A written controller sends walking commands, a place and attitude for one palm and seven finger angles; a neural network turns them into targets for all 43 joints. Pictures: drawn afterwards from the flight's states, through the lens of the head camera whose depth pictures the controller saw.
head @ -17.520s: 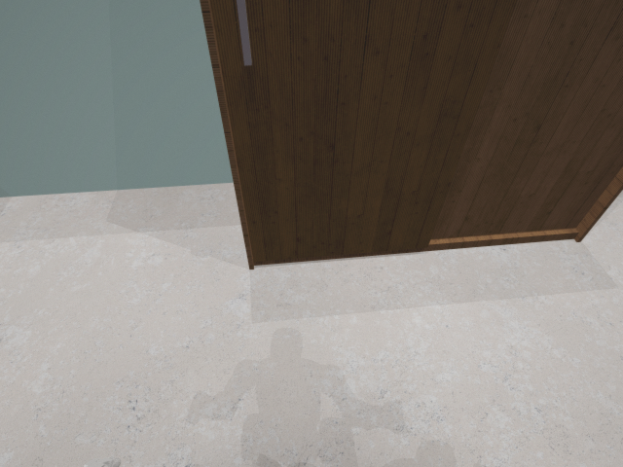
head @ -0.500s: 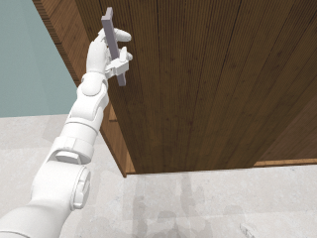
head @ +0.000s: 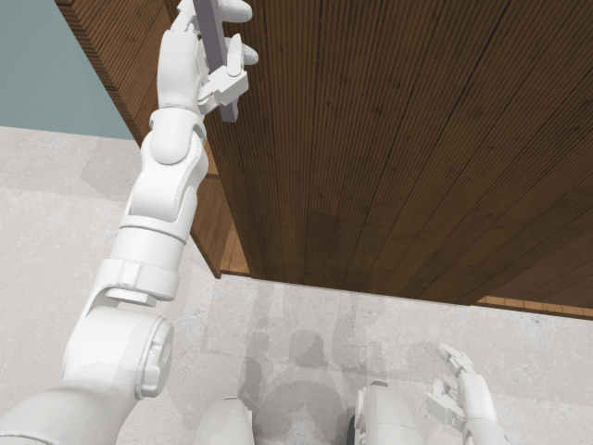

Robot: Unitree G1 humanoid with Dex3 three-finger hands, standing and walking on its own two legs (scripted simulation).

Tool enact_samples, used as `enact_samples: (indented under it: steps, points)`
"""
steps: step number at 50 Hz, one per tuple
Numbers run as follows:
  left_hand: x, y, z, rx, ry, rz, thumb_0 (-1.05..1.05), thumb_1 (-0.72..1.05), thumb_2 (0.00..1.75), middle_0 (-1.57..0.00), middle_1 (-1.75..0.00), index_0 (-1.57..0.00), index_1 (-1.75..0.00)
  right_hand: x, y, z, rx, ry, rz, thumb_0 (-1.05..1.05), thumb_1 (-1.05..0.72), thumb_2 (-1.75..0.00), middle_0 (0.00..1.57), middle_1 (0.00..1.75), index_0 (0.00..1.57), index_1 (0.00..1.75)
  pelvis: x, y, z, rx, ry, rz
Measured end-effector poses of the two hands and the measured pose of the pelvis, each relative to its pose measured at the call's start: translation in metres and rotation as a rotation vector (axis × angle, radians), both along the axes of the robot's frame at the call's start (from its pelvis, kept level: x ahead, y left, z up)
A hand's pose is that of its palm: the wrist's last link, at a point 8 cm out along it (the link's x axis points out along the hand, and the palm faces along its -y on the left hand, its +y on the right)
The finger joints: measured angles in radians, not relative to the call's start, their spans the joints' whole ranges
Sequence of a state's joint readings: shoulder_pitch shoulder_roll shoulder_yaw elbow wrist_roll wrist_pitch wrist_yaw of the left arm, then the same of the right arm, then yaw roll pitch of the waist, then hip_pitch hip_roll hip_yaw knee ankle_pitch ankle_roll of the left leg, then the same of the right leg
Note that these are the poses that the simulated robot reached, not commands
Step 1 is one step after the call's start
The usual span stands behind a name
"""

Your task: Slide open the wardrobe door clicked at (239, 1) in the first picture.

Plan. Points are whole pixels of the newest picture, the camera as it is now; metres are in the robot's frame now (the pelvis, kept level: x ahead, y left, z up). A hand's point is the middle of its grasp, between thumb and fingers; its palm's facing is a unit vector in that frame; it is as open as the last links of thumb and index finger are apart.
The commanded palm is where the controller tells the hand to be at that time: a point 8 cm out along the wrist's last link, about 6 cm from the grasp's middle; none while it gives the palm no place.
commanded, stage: step sideways, sliding the door along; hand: left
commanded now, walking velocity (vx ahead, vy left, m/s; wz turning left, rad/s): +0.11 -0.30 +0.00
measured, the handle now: (222, 43) +0.50 +0.16 +0.19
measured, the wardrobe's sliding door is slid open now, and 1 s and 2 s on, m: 0.11 0.48 0.63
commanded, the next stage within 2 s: stop walking and hold the door there in 1.82 s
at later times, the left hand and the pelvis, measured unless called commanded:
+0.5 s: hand (354, 84) +0.47 +0.01 +0.18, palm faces +0.35 -0.93 -0.10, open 5.8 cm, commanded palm +0.43 -0.02 +0.19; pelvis +0.08 -0.22 -0.02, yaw +7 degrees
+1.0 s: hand out of the picture +0.46 -0.24 +0.18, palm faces +0.19 -0.98 -0.05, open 5.9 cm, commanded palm +0.44 -0.26 +0.19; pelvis +0.14 -0.39 -0.02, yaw +7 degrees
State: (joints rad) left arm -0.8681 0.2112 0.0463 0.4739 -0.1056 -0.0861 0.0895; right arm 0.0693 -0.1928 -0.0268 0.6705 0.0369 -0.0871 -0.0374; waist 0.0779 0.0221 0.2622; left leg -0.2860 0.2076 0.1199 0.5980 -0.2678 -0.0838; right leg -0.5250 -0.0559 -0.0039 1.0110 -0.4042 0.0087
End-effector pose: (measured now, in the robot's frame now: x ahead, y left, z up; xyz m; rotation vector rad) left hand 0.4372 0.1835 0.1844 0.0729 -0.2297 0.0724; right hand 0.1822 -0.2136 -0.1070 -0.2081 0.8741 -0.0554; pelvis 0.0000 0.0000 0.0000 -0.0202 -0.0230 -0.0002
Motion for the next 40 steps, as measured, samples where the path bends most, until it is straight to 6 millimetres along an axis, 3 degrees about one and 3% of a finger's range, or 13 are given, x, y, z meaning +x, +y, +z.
enact_samples:
  steps: [5,8,11,15,21,26,30,35,40]
  points:
    - [-0.002,-0.016,0.000,0.029,-0.004,0.092,-0.02,0.79,0.85,-0.46,-1.40,-0.32,-1.40,0.009,-0.029,-0.014,0.047,0.032,0.067,0.01,-0.90,-0.90,0.20,0.30,0.21,0.30,0.015,-0.055,-0.008,-0.024,-0.005,0.033]
    - [-0.004,-0.029,0.000,0.058,-0.024,0.171,-0.03,0.78,0.86,-0.46,-1.40,-0.31,-1.40,0.021,-0.057,-0.030,0.075,0.037,0.092,0.01,-0.90,-0.90,0.21,0.30,0.21,0.30,0.026,-0.090,-0.019,-0.031,-0.018,0.065]
    - [-0.005,-0.043,0.000,0.077,-0.017,0.224,-0.03,0.78,0.85,-0.46,-1.40,-0.29,-1.40,0.035,-0.088,-0.036,0.048,0.059,0.078,0.01,-0.90,-0.90,0.21,0.30,0.21,0.30,0.032,-0.109,-0.015,-0.009,-0.002,0.113]
    - [-0.006,-0.064,0.000,0.057,-0.032,0.227,-0.02,0.78,0.85,-0.46,-1.40,-0.29,-1.40,0.055,-0.122,-0.028,-0.017,0.038,0.070,0.01,-0.90,-0.90,0.20,0.30,0.20,0.30,0.041,-0.125,-0.011,-0.002,0.023,0.131]
    - [-0.007,-0.101,-0.002,0.029,-0.078,0.234,0.00,0.79,0.84,-0.46,-1.40,-0.28,-1.40,0.087,-0.159,-0.008,0.020,-0.010,0.146,0.01,-0.90,-0.90,0.20,0.30,0.20,0.30,0.058,-0.176,-0.006,0.006,0.000,0.112]
    - [-0.007,-0.139,-0.002,0.058,-0.097,0.287,0.00,0.79,0.84,-0.46,-1.40,-0.25,-1.40,0.124,-0.188,-0.016,0.091,-0.094,0.183,0.01,-0.90,-0.90,0.20,0.30,0.20,0.30,0.082,-0.227,-0.019,0.004,-0.027,0.126]
    - [-0.007,-0.173,-0.002,0.054,-0.087,0.313,-0.01,0.78,0.84,-0.46,-1.40,-0.23,-1.40,0.149,-0.212,-0.015,0.112,-0.115,0.168,0.01,-0.90,-0.90,0.20,0.30,0.20,0.30,0.092,-0.254,-0.011,0.041,0.005,0.148]
    - [-0.008,-0.218,-0.002,0.033,-0.094,0.264,0.00,0.79,0.82,-0.46,-1.40,-0.25,-1.40,0.164,-0.233,0.000,0.092,-0.123,0.191,0.01,-0.91,-0.90,0.20,0.30,0.20,0.30,0.097,-0.274,0.005,0.037,0.047,0.178]
    - [-0.008,-0.264,-0.004,-0.002,-0.152,0.150,0.02,0.80,0.81,-0.46,-1.40,-0.26,-1.40,0.169,-0.251,0.012,0.079,-0.097,0.260,0.01,-0.91,-0.90,0.20,0.30,0.20,0.30,0.106,-0.304,0.005,0.012,0.028,0.159]
